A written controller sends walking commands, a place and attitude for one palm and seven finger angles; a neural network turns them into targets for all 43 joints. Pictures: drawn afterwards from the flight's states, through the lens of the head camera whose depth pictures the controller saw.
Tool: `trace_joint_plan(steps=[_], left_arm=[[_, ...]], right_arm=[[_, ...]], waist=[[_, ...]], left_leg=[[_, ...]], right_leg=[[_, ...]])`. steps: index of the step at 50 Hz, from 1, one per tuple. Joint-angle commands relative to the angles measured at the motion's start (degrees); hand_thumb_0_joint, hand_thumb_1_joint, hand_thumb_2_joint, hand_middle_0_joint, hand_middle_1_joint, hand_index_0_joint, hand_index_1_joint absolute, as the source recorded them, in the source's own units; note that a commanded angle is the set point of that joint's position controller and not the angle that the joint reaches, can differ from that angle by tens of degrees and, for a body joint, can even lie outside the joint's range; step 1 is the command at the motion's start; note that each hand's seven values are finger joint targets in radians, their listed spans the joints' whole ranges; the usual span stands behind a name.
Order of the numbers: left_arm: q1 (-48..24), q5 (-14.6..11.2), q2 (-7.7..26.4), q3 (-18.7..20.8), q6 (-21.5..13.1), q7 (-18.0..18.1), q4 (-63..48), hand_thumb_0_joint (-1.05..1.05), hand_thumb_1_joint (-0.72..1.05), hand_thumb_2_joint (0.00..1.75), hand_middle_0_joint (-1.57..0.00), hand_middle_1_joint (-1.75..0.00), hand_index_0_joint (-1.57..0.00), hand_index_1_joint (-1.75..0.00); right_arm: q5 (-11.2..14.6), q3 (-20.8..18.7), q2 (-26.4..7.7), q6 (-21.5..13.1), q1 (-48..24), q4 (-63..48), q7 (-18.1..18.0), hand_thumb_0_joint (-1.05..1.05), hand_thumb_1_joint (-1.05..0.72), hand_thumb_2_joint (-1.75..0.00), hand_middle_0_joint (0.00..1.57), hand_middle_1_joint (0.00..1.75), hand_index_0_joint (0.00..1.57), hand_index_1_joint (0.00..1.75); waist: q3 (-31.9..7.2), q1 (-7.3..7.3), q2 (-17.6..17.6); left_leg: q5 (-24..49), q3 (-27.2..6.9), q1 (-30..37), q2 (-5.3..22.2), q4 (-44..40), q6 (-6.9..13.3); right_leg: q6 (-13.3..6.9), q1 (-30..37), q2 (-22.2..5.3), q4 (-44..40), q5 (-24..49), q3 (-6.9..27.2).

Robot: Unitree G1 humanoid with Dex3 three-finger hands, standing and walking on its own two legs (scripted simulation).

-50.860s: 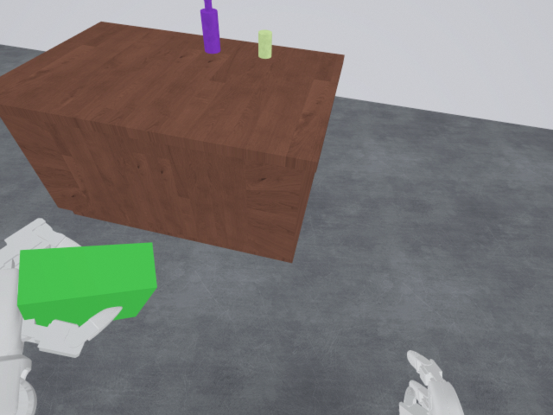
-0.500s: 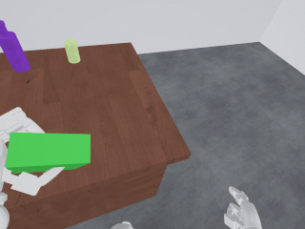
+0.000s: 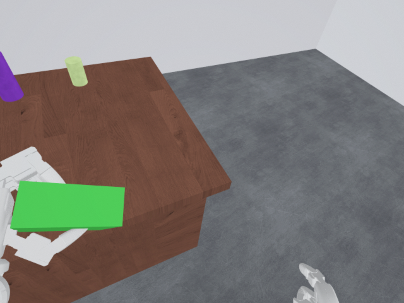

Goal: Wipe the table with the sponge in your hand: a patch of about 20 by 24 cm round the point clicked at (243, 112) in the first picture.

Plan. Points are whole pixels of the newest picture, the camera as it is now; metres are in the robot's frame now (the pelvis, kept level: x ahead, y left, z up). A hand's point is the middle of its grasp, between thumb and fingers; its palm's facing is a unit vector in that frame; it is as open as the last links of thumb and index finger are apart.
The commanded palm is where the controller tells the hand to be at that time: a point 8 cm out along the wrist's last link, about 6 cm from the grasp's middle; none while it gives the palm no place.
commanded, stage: step back with the hand held close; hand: left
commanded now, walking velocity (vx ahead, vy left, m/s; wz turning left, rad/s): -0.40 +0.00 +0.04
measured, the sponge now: (83, 211) +0.21 +0.20 +0.15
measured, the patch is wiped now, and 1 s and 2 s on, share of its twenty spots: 1.00 1.00 1.00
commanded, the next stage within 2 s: stop stepping back and stand still in 0.12 s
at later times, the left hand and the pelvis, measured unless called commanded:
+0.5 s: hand out of the picture +0.03 +0.21 +0.17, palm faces +0.42 -0.86 -0.30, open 9.1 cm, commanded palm -0.02 +0.25 +0.19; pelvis -0.17 -0.04 +0.00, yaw +3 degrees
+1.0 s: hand out of the picture -0.10 +0.18 +0.16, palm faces +0.42 -0.85 -0.33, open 9.1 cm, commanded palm -0.15 +0.23 +0.19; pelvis -0.29 -0.06 -0.02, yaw +4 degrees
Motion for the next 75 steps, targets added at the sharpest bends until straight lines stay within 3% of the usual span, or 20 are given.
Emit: trace_joint_plan(steps=[1,3,13,17,18,20,23,29,32,33,40,42,46,50,52,56,63,66,69,75], left_arm=[[-4.96,-2.01,7.17,6.55,-1.62,1.66,-3.80,0.00,0.10,1.30,-1.20,-1.60,-1.20,-1.60],[-3.13,-1.13,6.02,4.63,-0.53,1.32,-6.83,0.00,0.10,1.30,-1.20,-1.60,-1.20,-1.60],[-0.57,0.05,7.03,7.80,2.25,4.15,-11.40,0.00,0.10,1.30,-1.20,-1.60,-1.20,-1.60],[-4.85,0.40,6.37,4.70,2.87,2.45,-5.97,0.00,0.10,1.30,-1.20,-1.60,-1.20,-1.60],[-8.85,-0.03,6.70,3.85,2.15,2.31,-8.06,0.00,0.10,1.30,-1.20,-1.60,-1.20,-1.60],[-15.05,-1.11,4.81,1.29,2.36,1.39,-4.06,0.00,0.10,1.30,-1.20,-1.60,-1.20,-1.60],[-16.73,0.10,6.96,2.55,1.00,0.39,-0.51,0.00,0.10,1.30,-1.20,-1.60,-1.20,-1.60],[-7.17,-0.29,8.23,7.87,-0.17,2.65,-10.05,0.00,0.10,1.30,-1.20,-1.60,-1.20,-1.60],[-4.82,-0.18,8.68,8.88,-0.23,3.40,-10.02,0.00,0.10,1.30,-1.20,-1.60,-1.20,-1.60],[-10.04,0.25,8.02,6.73,-0.55,3.30,-11.43,0.00,0.10,1.30,-1.20,-1.60,-1.20,-1.60],[-10.20,0.13,4.91,4.54,0.87,0.55,2.21,0.00,0.10,1.30,-1.20,-1.60,-1.20,-1.60],[-12.84,-0.13,5.86,5.13,-0.04,-0.02,-0.59,0.00,0.10,1.30,-1.20,-1.60,-1.20,-1.60],[-12.83,-0.44,8.71,6.03,-0.48,0.40,-8.01,0.00,0.10,1.30,-1.20,-1.60,-1.20,-1.60],[-11.45,-0.24,8.38,6.17,0.75,2.80,-10.54,0.00,0.10,1.30,-1.20,-1.60,-1.20,-1.60],[-13.32,0.46,9.14,7.61,0.29,3.57,-8.93,0.00,0.10,1.30,-1.20,-1.60,-1.20,-1.60],[-9.03,0.97,5.24,4.95,0.54,1.91,2.29,0.00,0.10,1.30,-1.20,-1.60,-1.20,-1.60],[-9.26,0.92,5.14,5.18,-0.11,1.64,-4.11,0.00,0.10,1.30,-1.20,-1.60,-1.20,-1.60],[-11.88,0.57,8.27,6.79,-0.63,1.99,-4.61,0.00,0.10,1.30,-1.20,-1.60,-1.20,-1.60],[-9.99,-0.66,8.75,8.10,-2.11,1.26,-6.79,0.00,0.10,1.30,-1.20,-1.60,-1.20,-1.60],[-4.92,0.00,6.84,6.44,-1.88,3.96,-9.13,0.00,0.10,1.30,-1.20,-1.60,-1.20,-1.60]], right_arm=[[1.01,-3.10,-8.41,-2.60,-6.34,-10.25,-0.38,0.00,-0.90,-0.90,0.20,0.30,0.20,0.30],[-1.23,-2.63,-7.34,-3.83,-5.31,-9.51,0.86,0.00,-0.90,-0.90,0.20,0.30,0.20,0.30],[-0.83,-3.56,-8.95,-7.61,-4.04,-9.32,0.33,0.00,-0.90,-0.90,0.20,0.30,0.20,0.30],[-0.35,-3.00,-8.21,-6.34,-2.27,-9.02,0.11,0.00,-0.90,-0.90,0.20,0.30,0.20,0.30],[0.18,-3.43,-8.78,-6.11,-3.64,-9.40,0.02,0.00,-0.90,-0.90,0.20,0.30,0.20,0.30],[1.93,-4.41,-10.07,-6.43,-3.12,-9.39,0.44,0.00,-0.90,-0.90,0.20,0.30,0.20,0.30],[0.95,-2.56,-8.49,-3.53,-5.11,-8.37,0.79,0.00,-0.90,-0.90,0.20,0.30,0.20,0.30],[0.52,-2.55,-7.40,-6.19,-3.48,-9.96,-0.33,0.00,-0.90,-0.90,0.20,0.30,0.20,0.30],[0.63,-4.45,-8.25,-7.32,-2.48,-11.12,-0.43,0.00,-0.90,-0.90,0.20,0.30,0.20,0.30],[0.05,-3.02,-7.21,-8.12,-3.24,-9.25,-0.15,0.00,-0.90,-0.90,0.20,0.30,0.20,0.30],[0.84,-3.27,-9.66,-8.40,-4.00,-7.95,1.31,0.00,-0.90,-0.90,0.20,0.30,0.20,0.30],[0.99,-3.51,-8.52,-7.84,-4.98,-8.92,1.29,0.00,-0.90,-0.90,0.20,0.30,0.20,0.30],[0.25,-1.94,-6.47,-6.58,-4.06,-5.49,1.80,0.00,-0.90,-0.90,0.20,0.30,0.20,0.30],[-0.35,-0.98,-7.23,-8.09,-3.72,-7.10,-0.30,0.00,-0.90,-0.90,0.20,0.30,0.20,0.30],[-0.30,-1.96,-9.18,-9.45,-4.20,-9.54,-0.12,0.00,-0.90,-0.90,0.20,0.30,0.20,0.30],[1.69,-2.23,-7.04,-9.53,-1.94,-4.86,2.25,0.00,-0.90,-0.90,0.20,0.30,0.20,0.30],[0.36,-2.51,-9.40,-9.46,-3.42,-7.84,0.69,0.00,-0.90,-0.90,0.20,0.30,0.20,0.30],[0.97,-4.09,-7.90,-8.45,-3.39,-8.34,1.02,0.00,-0.90,-0.90,0.20,0.30,0.20,0.30],[0.95,-4.67,-8.16,-6.65,-3.67,-6.86,1.89,0.00,-0.90,-0.90,0.20,0.30,0.20,0.30],[-0.41,-3.38,-7.05,-7.34,-5.37,-8.58,-0.45,0.00,-0.90,-0.90,0.20,0.30,0.20,0.30]], waist=[[-8.66,0.89,6.62],[-11.08,1.63,10.46],[-5.43,1.42,17.21],[-4.83,0.85,-0.56],[-3.30,0.09,-10.17],[1.64,-2.26,-18.80],[4.33,-2.87,0.09],[-9.09,0.22,0.31],[-9.35,-0.15,20.83],[-0.96,-2.73,25.59],[2.98,1.84,-3.66],[0.07,0.39,-18.96],[-1.14,-1.83,-4.23],[-5.21,-1.58,3.16],[-1.10,-1.08,26.46],[6.75,-0.64,6.54],[-0.72,0.99,9.77],[-2.52,0.47,-17.35],[1.88,-1.04,-3.49],[-2.35,-0.81,4.09]], left_leg=[[45.24,-12.32,22.31,13.68,-17.28,5.25],[46.85,-18.14,23.80,17.46,-19.37,6.13],[-22.93,-10.98,-1.29,11.05,-32.03,4.58],[-20.36,1.87,7.62,-1.32,1.59,-0.64],[-15.14,1.02,7.21,-3.09,27.96,-0.61],[-9.04,-10.35,0.17,1.10,44.17,-0.19],[-6.51,-6.13,0.44,4.81,34.46,1.82],[-6.85,5.01,14.93,1.67,-21.09,4.51],[26.80,-7.06,33.62,16.26,-20.25,9.75],[20.10,-18.65,24.73,19.09,-22.94,14.58],[-22.10,1.34,-6.25,4.72,2.86,6.25],[-17.80,-0.81,-5.24,-0.81,31.55,3.90],[-10.49,1.95,10.65,2.85,20.56,3.77],[-16.40,4.61,19.93,1.76,-13.10,5.90],[-28.87,-22.76,9.00,19.40,-33.78,13.95],[-20.13,-15.58,3.81,17.27,-28.87,13.39],[-21.02,-3.72,1.92,8.51,-13.69,7.50],[-14.64,0.48,-11.30,0.30,25.81,2.93],[-7.05,-6.50,-6.50,5.70,27.66,2.43],[-9.12,4.36,18.76,2.10,-14.22,3.96]], right_leg=[[-0.40,-10.41,-3.77,13.28,12.85,0.75],[-0.33,-15.48,-1.29,22.04,-12.12,4.79],[-0.84,1.88,1.63,14.60,-5.51,-4.02],[-6.26,-1.34,-6.65,-16.85,7.22,-1.91],[-11.64,-9.93,-18.23,-20.14,16.52,8.41],[-12.79,-18.39,-23.36,-18.11,12.34,13.43],[-8.82,-22.02,-20.17,-14.28,6.99,4.79],[-5.02,-2.07,-11.94,2.61,6.65,1.97],[-0.28,-21.69,-0.61,30.57,-9.65,-8.63],[-0.01,-28.56,-4.59,30.98,-12.12,-2.18],[-0.41,9.06,-3.96,-1.09,3.22,-4.55],[-6.24,-5.08,-19.56,-19.24,-14.81,25.28],[-7.22,-27.08,-18.21,-19.74,-28.65,13.39],[-4.31,-19.58,-11.92,-2.97,-20.99,1.31],[0.29,-21.53,-0.27,41.32,-11.45,-5.34],[0.03,-29.66,-6.53,47.42,-0.39,1.80],[-0.34,4.55,-2.22,-2.62,2.27,-10.23],[-10.80,7.76,-23.89,-16.92,3.84,21.68],[-12.10,-5.88,-25.00,-17.04,-4.90,17.69],[-6.32,-9.30,-14.25,-6.96,-12.41,2.99]])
